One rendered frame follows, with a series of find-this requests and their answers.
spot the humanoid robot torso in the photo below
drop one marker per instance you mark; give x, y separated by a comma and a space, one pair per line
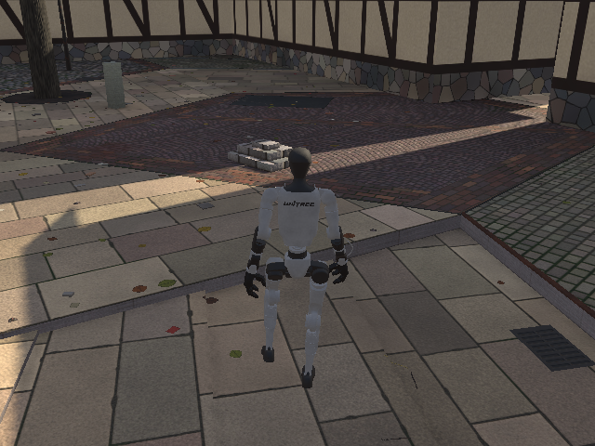
298, 216

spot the right robot hand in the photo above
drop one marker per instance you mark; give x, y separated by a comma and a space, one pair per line
343, 270

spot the right robot upper arm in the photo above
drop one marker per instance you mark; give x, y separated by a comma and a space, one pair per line
331, 212

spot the left robot hand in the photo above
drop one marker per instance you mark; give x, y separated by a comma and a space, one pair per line
249, 283

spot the left robot upper arm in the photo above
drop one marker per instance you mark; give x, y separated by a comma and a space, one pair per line
269, 196

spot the left robot forearm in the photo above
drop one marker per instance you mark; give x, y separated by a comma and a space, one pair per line
256, 254

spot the robot right shin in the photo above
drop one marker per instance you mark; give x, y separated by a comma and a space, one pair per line
311, 345

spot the right robot forearm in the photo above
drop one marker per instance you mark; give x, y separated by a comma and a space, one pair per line
339, 249

